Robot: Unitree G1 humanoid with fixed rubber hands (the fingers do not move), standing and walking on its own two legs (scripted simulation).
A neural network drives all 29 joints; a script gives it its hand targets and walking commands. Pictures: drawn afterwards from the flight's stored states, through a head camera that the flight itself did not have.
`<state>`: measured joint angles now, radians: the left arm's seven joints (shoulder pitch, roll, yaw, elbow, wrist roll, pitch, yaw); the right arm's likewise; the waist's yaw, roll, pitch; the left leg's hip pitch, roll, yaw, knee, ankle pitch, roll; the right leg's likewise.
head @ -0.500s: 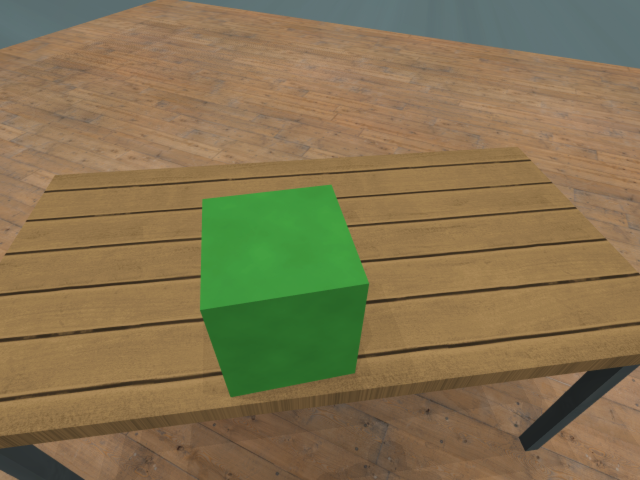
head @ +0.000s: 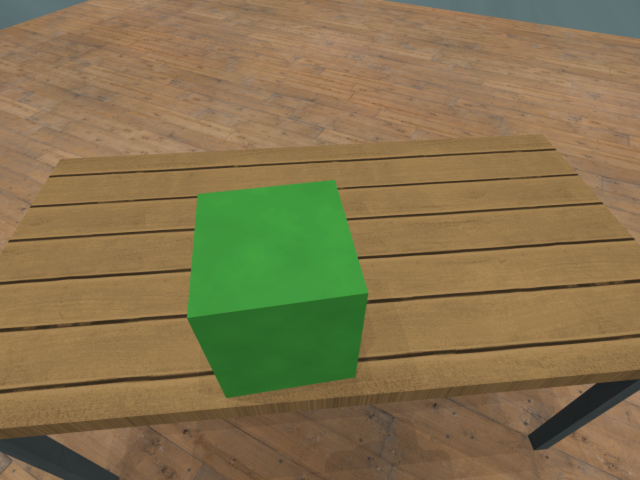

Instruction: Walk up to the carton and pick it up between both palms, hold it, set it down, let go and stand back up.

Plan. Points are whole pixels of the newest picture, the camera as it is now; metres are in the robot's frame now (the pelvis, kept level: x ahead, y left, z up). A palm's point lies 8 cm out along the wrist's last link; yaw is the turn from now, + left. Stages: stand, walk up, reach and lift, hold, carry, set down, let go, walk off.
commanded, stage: stand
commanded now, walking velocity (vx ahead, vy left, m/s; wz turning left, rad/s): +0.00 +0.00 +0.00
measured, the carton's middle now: (280, 289) +0.39 +0.08 -0.01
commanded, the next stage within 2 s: none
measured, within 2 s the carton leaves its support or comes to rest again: neither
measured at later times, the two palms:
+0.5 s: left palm out of the picture -0.04 +0.18 -0.15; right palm out of the picture -0.01 -0.20 -0.16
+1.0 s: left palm out of the picture -0.03 +0.19 -0.15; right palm out of the picture +0.00 -0.20 -0.16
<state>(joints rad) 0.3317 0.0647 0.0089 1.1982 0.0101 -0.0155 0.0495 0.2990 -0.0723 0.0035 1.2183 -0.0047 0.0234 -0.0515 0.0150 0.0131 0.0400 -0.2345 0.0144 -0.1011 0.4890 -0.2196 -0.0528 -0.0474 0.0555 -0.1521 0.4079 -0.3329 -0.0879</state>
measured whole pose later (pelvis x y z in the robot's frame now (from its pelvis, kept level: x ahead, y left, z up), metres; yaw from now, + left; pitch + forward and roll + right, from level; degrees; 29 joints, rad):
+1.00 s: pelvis +0.02 +0.00 +0.00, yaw +1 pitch -3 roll +1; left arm 0.32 0.07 0.01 1.20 0.01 -0.01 0.06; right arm 0.25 -0.09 0.01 1.23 0.00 0.03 -0.06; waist 0.02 0.01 0.09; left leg -0.20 0.01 -0.09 0.53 -0.28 -0.05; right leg 0.00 0.04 -0.17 0.44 -0.39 -0.08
